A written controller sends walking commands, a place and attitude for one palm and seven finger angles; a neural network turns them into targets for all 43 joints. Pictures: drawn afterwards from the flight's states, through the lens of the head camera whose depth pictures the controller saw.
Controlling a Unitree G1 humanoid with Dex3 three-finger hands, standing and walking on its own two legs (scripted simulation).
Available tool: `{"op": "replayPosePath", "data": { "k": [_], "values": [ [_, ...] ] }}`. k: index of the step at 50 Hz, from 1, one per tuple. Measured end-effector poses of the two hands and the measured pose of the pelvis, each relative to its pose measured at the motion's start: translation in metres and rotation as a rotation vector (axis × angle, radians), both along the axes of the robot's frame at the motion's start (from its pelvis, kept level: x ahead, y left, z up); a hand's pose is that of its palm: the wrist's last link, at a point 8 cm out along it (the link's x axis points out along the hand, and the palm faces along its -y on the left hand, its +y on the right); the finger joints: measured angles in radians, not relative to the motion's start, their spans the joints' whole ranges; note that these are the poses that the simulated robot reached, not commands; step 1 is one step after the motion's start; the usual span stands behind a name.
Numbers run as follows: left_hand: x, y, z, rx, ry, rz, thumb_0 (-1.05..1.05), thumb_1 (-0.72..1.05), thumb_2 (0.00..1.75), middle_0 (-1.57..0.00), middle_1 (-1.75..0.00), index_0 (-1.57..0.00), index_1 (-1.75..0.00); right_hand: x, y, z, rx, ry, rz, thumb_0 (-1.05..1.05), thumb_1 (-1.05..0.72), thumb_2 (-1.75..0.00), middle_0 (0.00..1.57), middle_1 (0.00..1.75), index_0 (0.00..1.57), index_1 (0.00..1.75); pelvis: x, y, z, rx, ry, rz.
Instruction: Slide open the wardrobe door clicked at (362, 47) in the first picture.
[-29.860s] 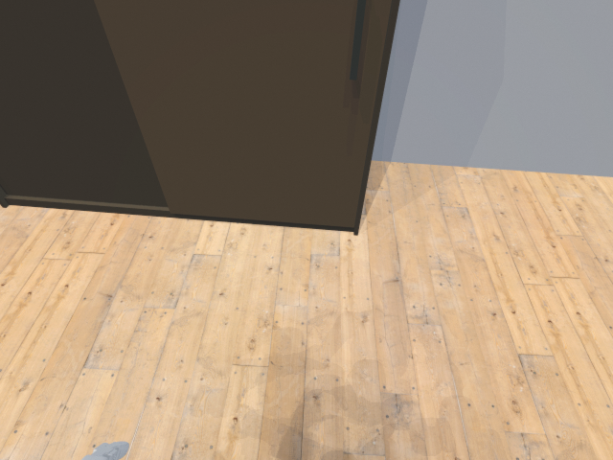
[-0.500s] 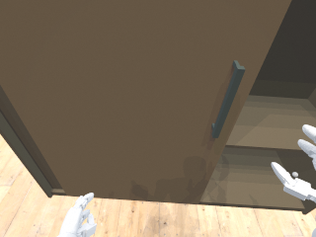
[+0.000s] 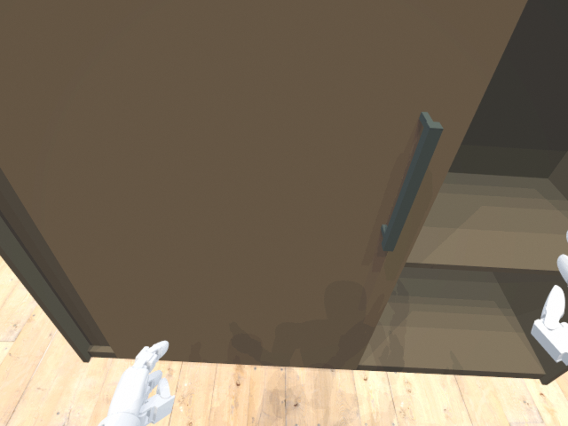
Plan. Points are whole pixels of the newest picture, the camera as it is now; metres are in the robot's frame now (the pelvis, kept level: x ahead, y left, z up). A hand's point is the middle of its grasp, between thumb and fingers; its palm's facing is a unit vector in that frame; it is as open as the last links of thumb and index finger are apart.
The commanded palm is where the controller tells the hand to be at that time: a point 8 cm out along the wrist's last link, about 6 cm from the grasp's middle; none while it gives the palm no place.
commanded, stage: draw the hand back to the body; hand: right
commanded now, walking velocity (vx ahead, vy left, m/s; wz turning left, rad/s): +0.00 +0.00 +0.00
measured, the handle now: (404, 188) +0.48 -0.22 +0.11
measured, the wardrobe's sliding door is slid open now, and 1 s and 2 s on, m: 0.69 0.69 0.69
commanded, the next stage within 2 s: step back with the hand held close in 0.04 s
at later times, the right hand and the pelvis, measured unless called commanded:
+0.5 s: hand (549, 324) +0.19 -0.28 +0.16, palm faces +0.34 +0.81 -0.47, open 7.4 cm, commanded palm +0.13 -0.32 +0.17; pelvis -0.02 -0.03 +0.00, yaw +2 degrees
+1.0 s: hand out of the picture +0.07 -0.32 +0.16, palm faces +0.49 +0.78 -0.38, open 7.4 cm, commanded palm +0.02 -0.35 +0.17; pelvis -0.11 -0.05 -0.02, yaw -2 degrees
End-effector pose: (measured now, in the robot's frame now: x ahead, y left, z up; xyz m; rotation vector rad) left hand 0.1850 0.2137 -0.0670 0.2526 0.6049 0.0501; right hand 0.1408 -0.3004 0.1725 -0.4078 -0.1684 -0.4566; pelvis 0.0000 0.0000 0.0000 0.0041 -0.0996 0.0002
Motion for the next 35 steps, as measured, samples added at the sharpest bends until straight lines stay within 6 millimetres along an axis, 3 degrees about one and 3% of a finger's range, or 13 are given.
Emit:
{"op": "replayPosePath", "data": {
  "k": [12,23,28,35],
  "values": [
    [-0.004,0.006,-0.003,0.010,0.032,0.014,0.02,0.90,0.90,-0.21,-0.30,-0.21,-0.30,0.003,-0.004,0.006,-0.044,-0.014,0.002,0.02,-0.88,-0.90,0.21,0.30,0.21,0.30,-0.002,0.000,-0.001,0.014,0.026,-0.003],
    [-0.028,0.008,0.000,0.032,0.074,0.136,0.02,0.91,0.90,-0.21,-0.30,-0.20,-0.30,0.011,-0.012,0.004,-0.131,0.025,0.117,0.02,-0.88,-0.90,0.21,0.30,0.21,0.30,-0.016,-0.022,-0.003,0.015,0.087,0.029],
    [-0.049,0.000,0.002,0.040,0.078,0.150,0.02,0.91,0.90,-0.21,-0.30,-0.20,-0.30,-0.001,-0.024,0.005,-0.154,0.011,0.135,0.02,-0.88,-0.90,0.21,0.30,0.21,0.30,-0.031,-0.031,-0.005,0.019,0.089,0.033],
    [-0.079,-0.015,-0.002,0.042,0.073,0.127,0.02,0.91,0.90,-0.21,-0.30,-0.20,-0.30,-0.034,-0.040,0.004,-0.180,-0.029,0.105,0.02,-0.88,-0.90,0.21,0.30,0.22,0.30,-0.058,-0.040,-0.010,0.035,0.086,0.013]
  ]
}}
